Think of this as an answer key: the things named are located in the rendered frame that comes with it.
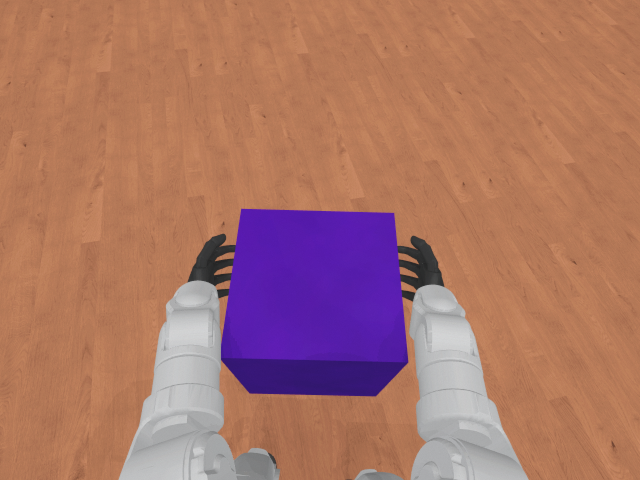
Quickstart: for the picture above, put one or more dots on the left robot forearm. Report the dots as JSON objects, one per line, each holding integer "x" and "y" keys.
{"x": 185, "y": 393}

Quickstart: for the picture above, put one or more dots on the right robot forearm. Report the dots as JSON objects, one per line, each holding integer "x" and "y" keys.
{"x": 453, "y": 398}

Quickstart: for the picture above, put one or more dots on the right robot hand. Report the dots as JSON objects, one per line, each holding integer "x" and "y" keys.
{"x": 427, "y": 270}

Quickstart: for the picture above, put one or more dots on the left robot upper arm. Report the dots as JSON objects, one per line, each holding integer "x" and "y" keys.
{"x": 198, "y": 455}

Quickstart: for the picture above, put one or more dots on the carton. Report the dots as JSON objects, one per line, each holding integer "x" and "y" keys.
{"x": 315, "y": 303}

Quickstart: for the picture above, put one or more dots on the left robot thigh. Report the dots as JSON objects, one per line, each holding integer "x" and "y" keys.
{"x": 255, "y": 466}

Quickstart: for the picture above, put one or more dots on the left robot hand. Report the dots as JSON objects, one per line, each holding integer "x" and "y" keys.
{"x": 206, "y": 266}

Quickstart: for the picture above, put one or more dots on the right robot upper arm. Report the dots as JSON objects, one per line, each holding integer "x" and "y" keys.
{"x": 450, "y": 458}

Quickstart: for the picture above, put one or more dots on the robot left shin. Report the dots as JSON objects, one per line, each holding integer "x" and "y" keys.
{"x": 258, "y": 450}

